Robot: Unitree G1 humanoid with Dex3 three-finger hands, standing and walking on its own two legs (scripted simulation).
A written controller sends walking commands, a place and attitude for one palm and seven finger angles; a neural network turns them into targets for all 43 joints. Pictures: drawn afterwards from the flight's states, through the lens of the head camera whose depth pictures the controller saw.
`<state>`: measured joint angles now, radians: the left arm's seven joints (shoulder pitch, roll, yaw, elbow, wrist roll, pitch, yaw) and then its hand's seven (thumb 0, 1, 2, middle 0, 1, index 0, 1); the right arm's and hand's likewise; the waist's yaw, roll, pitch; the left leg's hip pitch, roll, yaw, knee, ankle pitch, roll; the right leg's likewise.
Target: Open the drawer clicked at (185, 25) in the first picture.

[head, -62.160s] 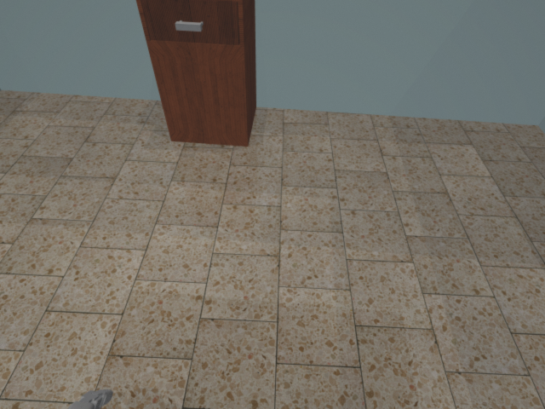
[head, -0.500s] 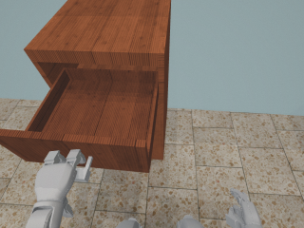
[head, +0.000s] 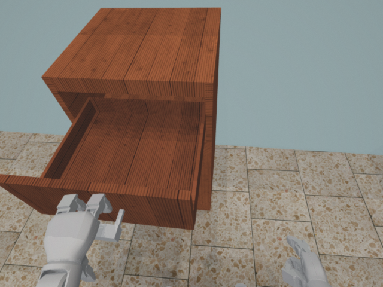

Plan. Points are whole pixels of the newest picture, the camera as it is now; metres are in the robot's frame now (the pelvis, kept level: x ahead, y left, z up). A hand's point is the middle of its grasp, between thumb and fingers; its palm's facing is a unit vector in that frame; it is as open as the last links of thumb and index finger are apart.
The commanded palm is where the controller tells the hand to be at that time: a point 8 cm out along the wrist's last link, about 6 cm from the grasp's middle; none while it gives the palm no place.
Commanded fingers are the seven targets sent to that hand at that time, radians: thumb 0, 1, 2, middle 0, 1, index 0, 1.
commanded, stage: lift the hand off the handle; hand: left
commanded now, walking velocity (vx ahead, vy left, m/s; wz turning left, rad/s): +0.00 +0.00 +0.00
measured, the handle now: (97, 221) +0.25 +0.25 -0.04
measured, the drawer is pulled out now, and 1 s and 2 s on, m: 0.30 0.29 0.29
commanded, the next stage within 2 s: draw the hand back to the body in 1.48 s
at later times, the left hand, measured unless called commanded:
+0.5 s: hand (79, 229) +0.21 +0.24 +0.03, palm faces +0.00 -0.06 -1.00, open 13.0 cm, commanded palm +0.20 +0.24 +0.10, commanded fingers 0.00 -0.50 0.30 -0.30 -1.20 -0.30 -1.20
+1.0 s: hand (68, 211) +0.23 +0.25 +0.08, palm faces +0.05 -0.08 -1.00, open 13.7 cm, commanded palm +0.20 +0.24 +0.14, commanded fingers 0.00 -0.50 0.30 -0.30 -1.20 -0.30 -1.20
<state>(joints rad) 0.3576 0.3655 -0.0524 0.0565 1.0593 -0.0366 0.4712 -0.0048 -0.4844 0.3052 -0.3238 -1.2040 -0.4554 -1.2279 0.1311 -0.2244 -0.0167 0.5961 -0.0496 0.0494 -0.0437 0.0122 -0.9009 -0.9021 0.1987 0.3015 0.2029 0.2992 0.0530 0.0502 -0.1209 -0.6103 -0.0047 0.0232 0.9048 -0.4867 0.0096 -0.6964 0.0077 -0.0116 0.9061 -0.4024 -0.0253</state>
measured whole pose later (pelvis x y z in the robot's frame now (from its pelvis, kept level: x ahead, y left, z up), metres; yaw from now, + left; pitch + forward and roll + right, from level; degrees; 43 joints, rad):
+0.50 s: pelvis +0.01 +0.00 +0.02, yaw +0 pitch +8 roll +1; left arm 0.40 0.41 -0.02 -0.04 1.02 -0.07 0.38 0.00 -0.48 0.31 -0.32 -1.20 -0.46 -1.24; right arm 0.13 -0.23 -0.02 0.59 -0.04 0.06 -0.04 0.01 -0.90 -0.90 0.20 0.30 0.20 0.30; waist 0.07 0.06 -0.09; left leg -0.49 0.00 0.02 0.79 -0.45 0.00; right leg -0.58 0.01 -0.01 0.80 -0.37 -0.03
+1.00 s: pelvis +0.01 +0.00 +0.03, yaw -1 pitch +6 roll +1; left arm 0.37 0.44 0.02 -0.12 0.95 -0.02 0.27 -0.01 -0.49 0.31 -0.33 -1.21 -0.34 -1.21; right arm 0.13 -0.24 -0.01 0.58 -0.01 0.06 -0.02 0.01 -0.90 -0.90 0.20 0.30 0.20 0.30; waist 0.07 0.08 -0.08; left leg -0.37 0.00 0.03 0.67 -0.40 0.00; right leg -0.46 0.02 0.00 0.69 -0.32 -0.03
